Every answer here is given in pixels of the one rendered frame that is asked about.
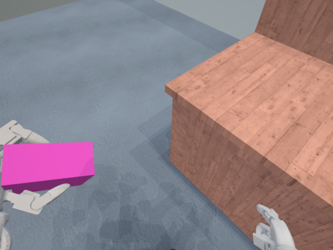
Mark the table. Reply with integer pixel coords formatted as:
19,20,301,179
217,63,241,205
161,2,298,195
165,0,333,250

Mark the sponge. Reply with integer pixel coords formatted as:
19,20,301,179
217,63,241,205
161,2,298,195
1,142,95,194

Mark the robot right hand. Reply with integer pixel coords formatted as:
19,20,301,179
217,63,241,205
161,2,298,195
253,204,295,250

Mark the robot left forearm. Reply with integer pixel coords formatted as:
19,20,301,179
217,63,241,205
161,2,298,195
0,212,12,250

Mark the robot left hand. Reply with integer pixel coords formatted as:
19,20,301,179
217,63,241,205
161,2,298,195
0,120,70,215

